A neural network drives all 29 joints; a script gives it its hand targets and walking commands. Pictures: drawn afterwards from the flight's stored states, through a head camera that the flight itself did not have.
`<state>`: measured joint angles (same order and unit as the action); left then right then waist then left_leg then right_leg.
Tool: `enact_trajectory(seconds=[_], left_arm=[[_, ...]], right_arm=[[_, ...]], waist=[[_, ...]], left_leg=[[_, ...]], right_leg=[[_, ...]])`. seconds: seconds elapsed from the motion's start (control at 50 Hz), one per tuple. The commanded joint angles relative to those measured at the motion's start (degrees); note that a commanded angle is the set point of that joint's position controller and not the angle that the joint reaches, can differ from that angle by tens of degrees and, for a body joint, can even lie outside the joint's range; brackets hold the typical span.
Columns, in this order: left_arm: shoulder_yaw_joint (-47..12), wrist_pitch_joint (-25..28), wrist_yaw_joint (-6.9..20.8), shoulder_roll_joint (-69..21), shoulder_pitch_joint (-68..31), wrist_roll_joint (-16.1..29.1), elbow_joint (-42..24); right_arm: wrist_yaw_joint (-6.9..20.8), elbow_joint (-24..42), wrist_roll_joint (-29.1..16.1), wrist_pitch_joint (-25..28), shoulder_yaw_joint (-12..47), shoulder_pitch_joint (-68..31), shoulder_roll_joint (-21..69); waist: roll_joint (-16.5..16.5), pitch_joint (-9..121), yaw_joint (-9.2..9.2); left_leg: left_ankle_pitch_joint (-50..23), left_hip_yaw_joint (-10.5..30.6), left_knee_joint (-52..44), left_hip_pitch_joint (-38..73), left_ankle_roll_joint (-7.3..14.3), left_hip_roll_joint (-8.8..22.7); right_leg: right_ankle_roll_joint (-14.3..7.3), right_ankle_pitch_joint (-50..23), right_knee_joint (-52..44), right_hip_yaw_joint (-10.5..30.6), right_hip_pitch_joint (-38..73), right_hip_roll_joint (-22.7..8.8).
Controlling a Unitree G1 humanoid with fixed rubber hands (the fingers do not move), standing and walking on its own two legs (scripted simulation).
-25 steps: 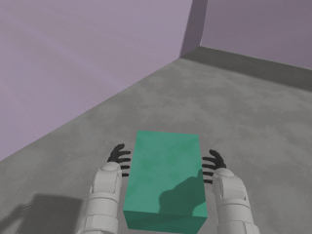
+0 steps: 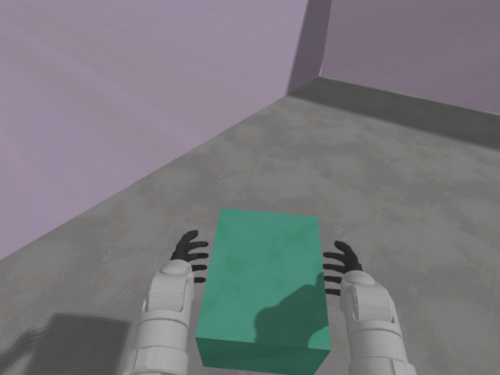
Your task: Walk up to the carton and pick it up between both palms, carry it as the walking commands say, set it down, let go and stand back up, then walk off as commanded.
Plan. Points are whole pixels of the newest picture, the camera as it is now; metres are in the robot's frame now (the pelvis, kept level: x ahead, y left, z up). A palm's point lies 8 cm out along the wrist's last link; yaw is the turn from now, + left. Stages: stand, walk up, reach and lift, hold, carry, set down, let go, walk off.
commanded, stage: hold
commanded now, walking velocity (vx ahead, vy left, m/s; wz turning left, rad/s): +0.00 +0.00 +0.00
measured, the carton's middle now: (263, 287) +0.33 +0.00 -0.04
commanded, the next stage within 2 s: carry in 0.60 s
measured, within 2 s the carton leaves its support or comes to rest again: neither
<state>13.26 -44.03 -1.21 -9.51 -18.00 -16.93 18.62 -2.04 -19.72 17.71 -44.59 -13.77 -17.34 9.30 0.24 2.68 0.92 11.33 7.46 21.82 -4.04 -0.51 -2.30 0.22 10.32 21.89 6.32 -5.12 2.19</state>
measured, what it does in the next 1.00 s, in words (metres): lifts its right foot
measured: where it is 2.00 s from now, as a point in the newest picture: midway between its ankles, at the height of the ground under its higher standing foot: outside the picture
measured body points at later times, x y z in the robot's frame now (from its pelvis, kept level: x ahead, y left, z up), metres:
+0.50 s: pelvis +0.00 +0.00 +0.00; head -0.05 -0.01 +0.45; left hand +0.30 +0.15 +0.04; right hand +0.30 -0.14 +0.03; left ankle +0.01 +0.13 -0.74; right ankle +0.03 -0.12 -0.74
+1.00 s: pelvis -0.05 -0.01 -0.03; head +0.00 -0.01 +0.42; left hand +0.27 +0.19 +0.06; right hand +0.32 -0.09 +0.05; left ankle +0.01 +0.13 -0.74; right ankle -0.03 -0.12 -0.75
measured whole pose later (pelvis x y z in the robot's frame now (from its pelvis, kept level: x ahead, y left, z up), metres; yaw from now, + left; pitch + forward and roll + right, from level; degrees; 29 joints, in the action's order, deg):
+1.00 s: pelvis -0.05 -0.01 -0.03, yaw +10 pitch +6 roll -2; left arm 12.1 -56.1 -13.7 -12.0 -25.0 -7.1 -5.8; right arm -14.9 5.7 7.7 -58.4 -13.1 -25.1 12.0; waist 3.5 1.3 0.5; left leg 11.6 11.4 37.9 -32.3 -2.0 -2.9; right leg 0.2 18.3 36.0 -5.2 -23.7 1.3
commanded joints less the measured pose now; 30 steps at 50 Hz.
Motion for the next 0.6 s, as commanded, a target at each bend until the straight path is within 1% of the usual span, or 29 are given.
enact_trajectory(seconds=[0.0,0.02,0.06,0.08,0.1,0.12,0.14,0.16,0.18,0.2,0.22,0.24,0.26,0.28,0.3,0.32,0.34,0.36,0.38,0.4,0.42,0.44,0.46,0.48,0.5,0.52,0.54,0.56,0.58], left_arm=[[-27.75,1.15,15.87,-58.45,-25.88,14.23,1.51],[-26.95,1.26,16.06,-57.49,-26.35,14.56,2.01],[-28.9,2.38,16.05,-58.72,-28.77,15.99,-1.39],[-28.03,2.46,16.21,-58.88,-26.8,15.93,-0.51],[-30.52,2.9,16.12,-59.15,-28.55,16.93,-2.68],[-30.67,2.69,16.05,-59.17,-27.68,16.76,-4.25],[-30.83,2.58,15.8,-58.67,-29.16,16.81,-5.1],[-31.61,2.54,16.23,-59.85,-28.35,17.46,-4.42],[-31.24,2.45,16.19,-60.03,-26.78,17.6,-3.29],[-30.52,1.88,16.08,-58.79,-25.14,16.01,-1.9],[-29.81,1.63,16.19,-57.8,-25.0,15.51,-1.65],[-27.66,1.68,15.73,-57.36,-23.59,14.74,-0.57],[-29.55,1.91,15.88,-57.19,-25.72,15.42,-3.49],[-30.78,2.3,15.97,-57.5,-28.43,16.55,-4.63],[-30.88,2.16,15.95,-57.1,-28.97,16.15,-5.26],[-31.23,2.06,16.09,-58.71,-28.57,16.61,-4.12],[-31.49,2.27,16.12,-59.21,-26.6,17.65,-3.39],[-30.53,2.15,16.18,-59.06,-24.97,16.87,-2.59],[-31.84,2.39,16.03,-58.85,-25.6,17.25,-4.93],[-31.09,2.68,15.85,-58.7,-25.56,17.63,-4.93],[-29.1,1.8,15.76,-56.38,-24.47,15.72,-2.71],[-28.75,1.76,15.88,-56.5,-24.85,15.66,-1.48],[-28.89,1.73,15.93,-56.21,-24.11,15.61,-1.67],[-29.69,2.1,16.43,-56.16,-25.98,16.95,-3.67],[-31.81,2.85,16.68,-57.84,-28.45,18.04,-4.91],[-30.92,2.41,16.51,-58.52,-27.15,17.06,-2.13],[-30.39,2.72,16.43,-57.43,-26.4,16.45,-2.43],[-29.8,2.68,16.35,-56.4,-27.64,16.3,-3.1],[-30.57,2.33,15.89,-55.92,-23.98,15.96,0.05]], right_arm=[[17.34,3.18,-17.88,3.25,29.4,-32.17,54.92],[16.63,3.11,-16.61,3.2,28.25,-31.97,54.25],[16.92,5.24,-17.98,4.2,29.93,-34.53,56.51],[17.02,6.15,-18.25,3.94,31.62,-34.42,56.77],[16.87,7.65,-18.89,4.25,33.22,-35.66,57.26],[16.82,6.01,-18.8,3.8,32.3,-32.09,58.62],[16.86,5.22,-18.4,3.5,31.36,-31.19,57.56],[16.8,8.58,-18.74,3.8,33.18,-32.76,57.37],[16.48,8.51,-19.21,3.72,34.16,-33.32,57.88],[16.61,7.05,-18.64,3.58,32.11,-31.7,55.93],[16.64,4.8,-17.8,3.35,30.74,-29.35,55.57],[16.66,4.72,-17.39,2.86,30.64,-31.18,54.83],[16.82,3.05,-18.24,2.92,31.04,-28.15,57.66],[16.98,2.14,-17.66,3.08,29.83,-28.14,57.07],[16.94,3.92,-17.84,3.67,29.57,-29.02,56.55],[16.8,5.83,-18.17,3.92,31.32,-30.86,57.38],[16.64,8.01,-18.2,4.2,32.81,-31.9,55.95],[16.67,11.09,-19.2,4.65,33.93,-34.22,55.44],[16.52,9.24,-19.18,3.92,34.14,-32.19,56.3],[16.16,9.99,-19.35,4.11,34.78,-33.85,56.66],[15.66,5.42,-17.8,2.95,31.22,-28.39,55.68],[16.11,4.98,-18.02,3.17,31.79,-29.19,56.12],[16.01,5.48,-18.03,3.03,31.41,-30.18,55.08],[16.26,5.14,-17.74,3.22,32.0,-29.34,56.56],[16.46,7.45,-18.57,4.1,33.55,-32.07,57.35],[16.06,7.8,-18.77,4.38,32.97,-32.98,56.92],[16.04,9.56,-18.99,4.49,33.57,-34.38,55.67],[16.29,5.05,-18.19,3.74,32.77,-32.45,57.06],[15.68,7.04,-19.41,3.96,35.08,-35.23,55.25]], waist=[[1.38,8.66,0.2],[-1.27,7.63,-0.33],[1.42,13.91,0.45],[-2.57,12.06,1.13],[-3.23,16.01,0.82],[-0.38,13.96,1.21],[1.19,13.61,1.06],[-1.04,16.7,0.46],[-1.59,16.15,0.56],[1.68,13.37,0.74],[3.12,11.6,0.34],[-1.26,11.79,0.73],[0.97,10.71,0.62],[0.49,10.98,-0.02],[4.6,12.48,0.27],[2.49,13.31,-0.08],[-2.6,14.39,-0.06],[0.39,16.61,1.19],[-0.69,15.87,0.76],[-2.74,18.48,1.14],[0.45,10.71,0.88],[-0.48,10.06,1.12],[-0.91,10.8,0.26],[-3.44,11.35,0.25],[-1.95,16.48,0.26],[1.04,13.71,0.26],[0.16,14.51,0.09],[-1.63,14.89,0.86],[-2.32,9.02,-0.42]], left_leg=[[-4.68,-2.98,-3.26,2.32,-0.33,-2.21],[-1.66,-2.51,-3.4,1.44,0.0,-1.58],[-6.76,-2.06,-2.92,2.68,-0.32,-1.84],[-7.02,-2.35,-2.76,2.68,0.08,-2.01],[-10.24,-2.29,-2.25,5.04,0.01,-1.9],[-9.91,-2.71,-2.24,2.28,-0.06,-2.15],[-11.46,-2.18,-2.46,3.42,-0.69,-1.97],[-12.85,-2.61,-2.12,3.7,-0.49,-2.23],[-12.59,-2.38,-1.99,4.33,-0.05,-2.2],[-11.96,-2.34,-2.76,4.0,-0.62,-2.28],[-10.34,-2.91,-2.83,2.3,-0.72,-2.58],[-7.47,-1.99,-3.07,2.61,-0.02,-1.86],[-8.34,-2.93,-2.61,2.72,-0.29,-2.62],[-8.14,-2.41,-3.39,2.0,-0.51,-1.69],[-7.47,-2.73,-2.74,1.65,-0.84,-2.25],[-7.58,-3.04,-2.19,1.24,-0.53,-2.53],[-11.76,-2.69,-2.15,5.1,-0.46,-1.95],[-12.4,-2.77,-1.77,5.12,-0.51,-2.34],[-14.13,-2.96,-2.0,5.35,-0.66,-2.47],[-14.13,-1.91,-1.82,5.54,-0.12,-1.99],[-9.79,-2.51,-2.5,1.32,-0.13,-2.58],[-9.35,-3.11,-2.74,1.61,-0.15,-2.48],[-7.62,-3.37,-2.93,2.44,-0.04,-2.52],[-9.06,-2.59,-2.63,1.99,0.09,-2.17],[-9.13,-2.17,-2.42,3.64,0.28,-1.84],[-8.13,-2.74,-2.39,2.05,-0.06,-2.14],[-9.26,-2.54,-1.99,2.92,-0.04,-2.53],[-8.33,-2.49,-2.8,2.08,-0.02,-2.22],[-2.45,-0.38,4.59,-8.22,0.48,7.79]], right_leg=[[-0.67,-2.23,-3.77,-2.53,0.49,2.11],[-0.84,0.8,-3.82,-2.4,0.1,2.23],[-0.95,-4.07,-3.0,-1.88,2.89,2.39],[-0.29,-4.08,-3.4,-2.38,2.26,2.34],[-0.07,-7.29,-3.06,-2.39,3.28,2.53],[0.11,-7.64,-2.88,-2.1,4.0,2.2],[-0.39,-7.51,-2.72,-2.02,2.57,2.43],[0.02,-9.9,-2.68,-2.08,4.63,2.67],[-0.11,-10.15,-2.73,-1.68,4.25,2.29],[-0.37,-7.58,-3.38,-1.8,2.76,2.18],[-0.46,-7.55,-3.55,-2.09,3.41,2.08],[-0.18,-4.42,-3.31,-2.21,2.46,2.22],[-0.1,-7.07,-3.56,-1.58,1.99,1.55],[-0.29,-5.97,-3.4,-2.13,1.93,2.33],[-0.81,-5.26,-2.93,-1.84,3.18,2.09],[-0.49,-6.75,-2.86,-1.6,4.03,1.75],[-0.32,-8.59,-2.98,-2.03,2.67,2.56],[-0.32,-9.41,-2.85,-1.92,4.41,2.28],[-0.04,-11.17,-3.26,-1.99,3.51,2.36],[0.23,-10.62,-2.83,-1.77,4.75,2.12],[-0.14,-8.46,-3.15,-1.41,3.31,1.56],[-0.1,-8.87,-2.96,-1.75,2.37,1.74],[0.42,-7.66,-3.53,-1.82,3.14,1.65],[0.39,-8.89,-3.33,-1.62,3.41,1.81],[0.33,-7.42,-2.88,-1.59,4.12,2.1],[-0.17,-6.66,-3.0,-1.51,4.01,1.71],[0.21,-8.72,-2.68,-1.44,3.47,1.68],[0.31,-7.4,-3.14,-1.89,4.66,1.9],[-0.99,-2.0,0.01,0.48,-5.14,-8.77]])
